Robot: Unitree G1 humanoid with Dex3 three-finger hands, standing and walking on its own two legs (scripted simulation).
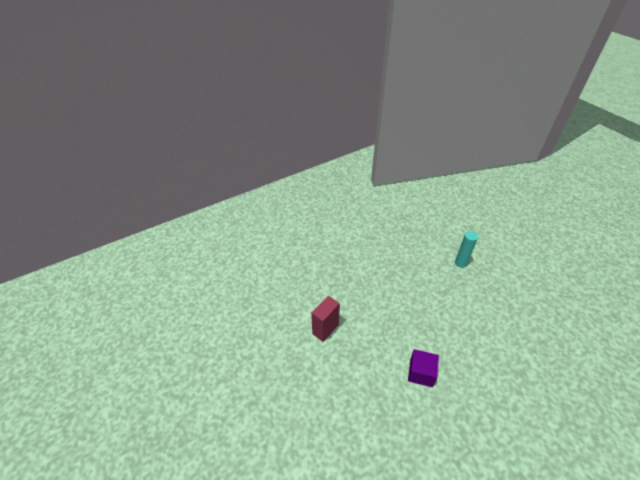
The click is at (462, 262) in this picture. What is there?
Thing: slim round
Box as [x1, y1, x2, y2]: [455, 231, 477, 267]
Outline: 474,232 468,231 464,235 455,260 455,264 460,267 464,267 466,265 477,238 477,235
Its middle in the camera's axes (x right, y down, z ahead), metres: +0.59 +0.06 +1.55
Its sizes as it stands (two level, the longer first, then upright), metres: 0.049 0.049 0.165
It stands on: the floor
